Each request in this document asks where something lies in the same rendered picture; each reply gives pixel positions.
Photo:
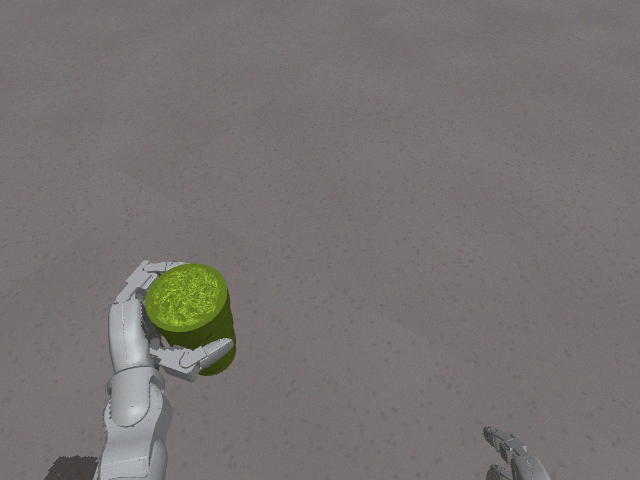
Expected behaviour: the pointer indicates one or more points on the left robot arm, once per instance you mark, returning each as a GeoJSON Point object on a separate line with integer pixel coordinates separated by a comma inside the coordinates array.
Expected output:
{"type": "Point", "coordinates": [135, 419]}

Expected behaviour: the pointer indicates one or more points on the cup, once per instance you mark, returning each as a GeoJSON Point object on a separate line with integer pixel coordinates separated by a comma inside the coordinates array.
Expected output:
{"type": "Point", "coordinates": [189, 305]}

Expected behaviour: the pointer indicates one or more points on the left robot hand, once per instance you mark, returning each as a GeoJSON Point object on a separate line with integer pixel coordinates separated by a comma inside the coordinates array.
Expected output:
{"type": "Point", "coordinates": [134, 340]}

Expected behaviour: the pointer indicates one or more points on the right robot hand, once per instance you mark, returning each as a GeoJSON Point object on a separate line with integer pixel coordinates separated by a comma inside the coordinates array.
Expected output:
{"type": "Point", "coordinates": [514, 453]}

